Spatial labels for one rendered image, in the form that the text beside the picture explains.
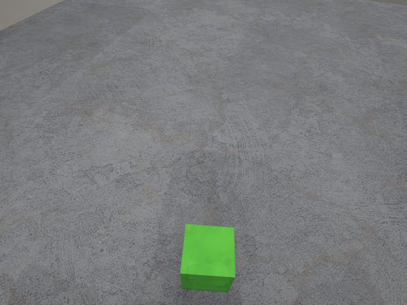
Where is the carton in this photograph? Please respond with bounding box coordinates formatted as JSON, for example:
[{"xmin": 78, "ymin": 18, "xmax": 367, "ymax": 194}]
[{"xmin": 180, "ymin": 224, "xmax": 235, "ymax": 292}]

